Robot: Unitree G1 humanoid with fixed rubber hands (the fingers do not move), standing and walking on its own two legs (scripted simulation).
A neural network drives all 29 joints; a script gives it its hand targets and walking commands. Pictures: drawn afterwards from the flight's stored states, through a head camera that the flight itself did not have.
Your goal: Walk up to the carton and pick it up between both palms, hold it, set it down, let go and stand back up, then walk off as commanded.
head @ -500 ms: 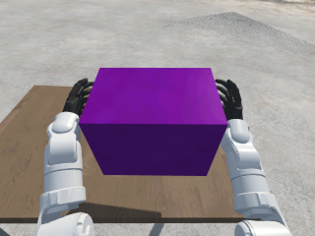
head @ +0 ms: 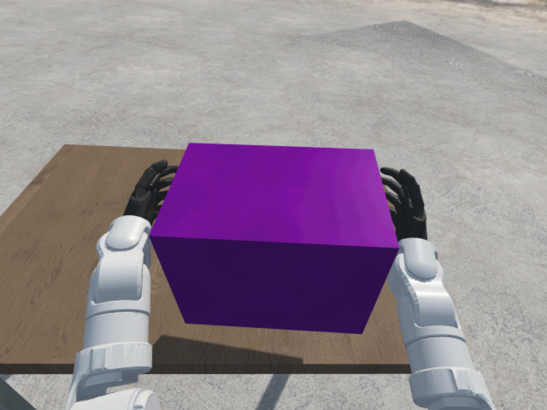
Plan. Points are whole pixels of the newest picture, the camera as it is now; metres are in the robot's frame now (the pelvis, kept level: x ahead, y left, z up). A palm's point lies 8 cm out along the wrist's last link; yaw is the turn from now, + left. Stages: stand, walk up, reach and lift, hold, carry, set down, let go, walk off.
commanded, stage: set down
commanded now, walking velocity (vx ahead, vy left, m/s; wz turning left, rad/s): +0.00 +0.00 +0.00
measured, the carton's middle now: (276, 239) +0.36 -0.01 +0.10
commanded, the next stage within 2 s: none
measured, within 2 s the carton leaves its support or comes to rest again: neither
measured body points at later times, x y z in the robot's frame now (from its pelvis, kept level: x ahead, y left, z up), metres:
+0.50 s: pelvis +0.04 +0.01 +0.00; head +0.06 +0.04 +0.45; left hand +0.45 +0.18 +0.10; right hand +0.39 -0.20 +0.11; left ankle +0.02 +0.12 -0.75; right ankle +0.01 -0.11 -0.75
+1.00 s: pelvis +0.03 +0.02 +0.00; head +0.07 +0.06 +0.45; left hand +0.43 +0.18 +0.07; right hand +0.35 -0.19 +0.07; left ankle +0.02 +0.12 -0.75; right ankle +0.01 -0.11 -0.75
